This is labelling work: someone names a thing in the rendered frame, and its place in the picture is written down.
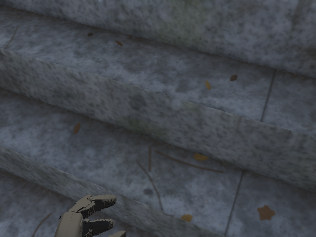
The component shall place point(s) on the left robot hand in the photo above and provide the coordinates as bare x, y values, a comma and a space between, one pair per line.
71, 223

